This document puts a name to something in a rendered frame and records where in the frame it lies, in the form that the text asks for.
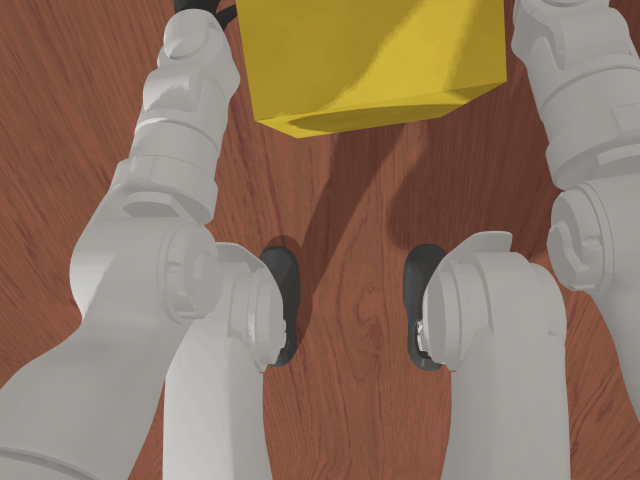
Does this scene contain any robot right upper arm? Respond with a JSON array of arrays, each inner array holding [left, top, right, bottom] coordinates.
[[547, 173, 640, 423]]

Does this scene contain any left robot forearm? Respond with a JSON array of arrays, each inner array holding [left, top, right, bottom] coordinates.
[[70, 9, 240, 299]]

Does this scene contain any robot left hand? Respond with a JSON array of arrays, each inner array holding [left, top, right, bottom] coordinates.
[[174, 0, 238, 32]]

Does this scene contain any carton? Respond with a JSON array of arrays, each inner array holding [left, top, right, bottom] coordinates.
[[235, 0, 507, 138]]

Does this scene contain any left robot foot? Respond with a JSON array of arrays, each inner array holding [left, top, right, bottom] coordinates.
[[258, 246, 301, 367]]

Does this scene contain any robot left shin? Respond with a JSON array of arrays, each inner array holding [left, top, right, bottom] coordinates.
[[215, 242, 286, 355]]

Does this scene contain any robot left upper arm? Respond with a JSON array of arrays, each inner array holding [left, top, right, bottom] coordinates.
[[0, 217, 224, 480]]

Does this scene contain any right robot forearm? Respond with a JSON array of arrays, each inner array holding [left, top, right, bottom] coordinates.
[[511, 0, 640, 191]]

